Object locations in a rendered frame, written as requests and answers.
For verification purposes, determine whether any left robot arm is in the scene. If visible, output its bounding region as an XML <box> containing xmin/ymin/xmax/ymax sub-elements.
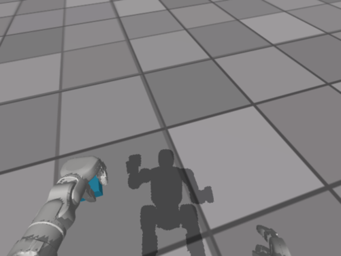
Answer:
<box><xmin>7</xmin><ymin>174</ymin><xmax>86</xmax><ymax>256</ymax></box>

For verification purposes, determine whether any left robot hand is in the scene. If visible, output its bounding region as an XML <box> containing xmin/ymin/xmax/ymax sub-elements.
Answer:
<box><xmin>60</xmin><ymin>156</ymin><xmax>108</xmax><ymax>202</ymax></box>

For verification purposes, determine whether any right robot hand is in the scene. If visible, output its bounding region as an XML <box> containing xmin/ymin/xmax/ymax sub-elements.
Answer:
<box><xmin>252</xmin><ymin>225</ymin><xmax>291</xmax><ymax>256</ymax></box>

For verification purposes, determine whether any small box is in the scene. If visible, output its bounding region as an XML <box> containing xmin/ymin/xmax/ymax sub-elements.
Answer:
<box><xmin>80</xmin><ymin>176</ymin><xmax>103</xmax><ymax>202</ymax></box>

